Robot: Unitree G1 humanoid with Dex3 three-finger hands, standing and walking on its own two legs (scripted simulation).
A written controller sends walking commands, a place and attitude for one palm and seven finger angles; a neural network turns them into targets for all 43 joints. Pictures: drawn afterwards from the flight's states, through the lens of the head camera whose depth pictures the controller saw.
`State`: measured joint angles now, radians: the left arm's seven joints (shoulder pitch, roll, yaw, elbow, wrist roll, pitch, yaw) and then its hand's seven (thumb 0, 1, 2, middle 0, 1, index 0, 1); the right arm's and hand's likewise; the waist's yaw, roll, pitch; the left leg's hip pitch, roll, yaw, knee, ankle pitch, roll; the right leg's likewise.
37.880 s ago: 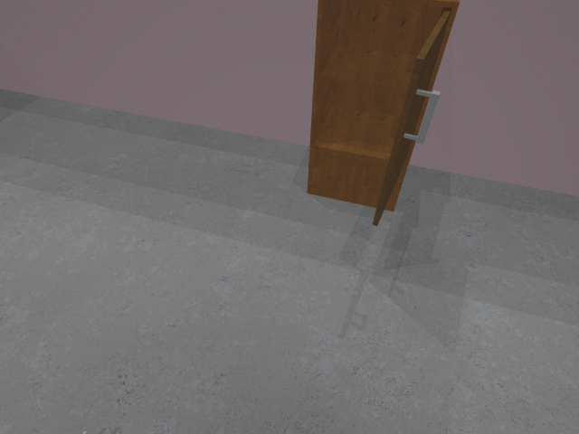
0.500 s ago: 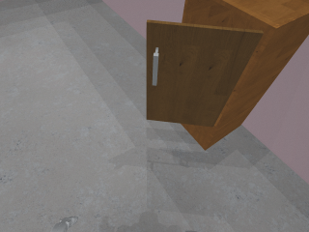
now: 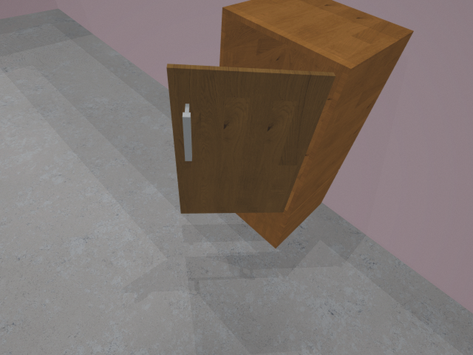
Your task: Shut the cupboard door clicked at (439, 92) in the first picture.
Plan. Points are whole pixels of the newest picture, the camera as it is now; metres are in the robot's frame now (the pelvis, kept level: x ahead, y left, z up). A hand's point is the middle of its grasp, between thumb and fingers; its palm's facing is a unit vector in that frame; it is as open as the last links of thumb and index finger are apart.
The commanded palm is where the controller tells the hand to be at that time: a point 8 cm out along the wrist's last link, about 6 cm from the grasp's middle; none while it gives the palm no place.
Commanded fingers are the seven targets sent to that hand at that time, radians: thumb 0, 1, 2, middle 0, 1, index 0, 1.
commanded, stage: take the last steps up to it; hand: left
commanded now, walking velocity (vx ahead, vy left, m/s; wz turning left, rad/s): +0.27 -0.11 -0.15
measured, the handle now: (187, 133) +0.65 +0.15 -0.03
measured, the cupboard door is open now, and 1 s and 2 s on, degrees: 49 49 49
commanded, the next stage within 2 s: come to a stop and stand still in 0.40 s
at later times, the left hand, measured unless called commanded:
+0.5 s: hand (191, 316) +0.23 +0.09 -0.17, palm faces -0.03 -0.98 -0.20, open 7.2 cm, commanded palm none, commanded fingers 0.00 0.90 0.90 -0.20 -0.30 -0.20 -0.30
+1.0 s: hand (193, 321) +0.22 +0.08 -0.17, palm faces -0.01 -0.96 -0.27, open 7.4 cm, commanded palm none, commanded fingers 0.00 0.90 0.90 -0.20 -0.30 -0.20 -0.30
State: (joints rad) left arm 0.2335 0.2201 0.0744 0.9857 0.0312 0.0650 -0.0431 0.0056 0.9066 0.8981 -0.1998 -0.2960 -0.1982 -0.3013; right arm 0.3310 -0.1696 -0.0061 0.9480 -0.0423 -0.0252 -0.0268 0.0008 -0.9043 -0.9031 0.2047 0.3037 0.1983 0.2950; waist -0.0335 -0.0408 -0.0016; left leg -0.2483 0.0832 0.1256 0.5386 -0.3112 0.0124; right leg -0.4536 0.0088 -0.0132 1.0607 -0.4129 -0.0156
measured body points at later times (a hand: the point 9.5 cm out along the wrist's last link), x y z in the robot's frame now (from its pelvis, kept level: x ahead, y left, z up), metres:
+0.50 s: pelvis +0.15 -0.09 +0.00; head +0.18 -0.09 +0.45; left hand +0.23 +0.14 -0.15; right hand +0.13 -0.33 -0.15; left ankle +0.12 +0.03 -0.68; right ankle +0.13 -0.19 -0.74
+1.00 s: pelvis +0.20 -0.11 +0.00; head +0.24 -0.13 +0.44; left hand +0.22 +0.13 -0.15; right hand +0.29 -0.36 -0.16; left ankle +0.18 +0.01 -0.69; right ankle +0.13 -0.19 -0.74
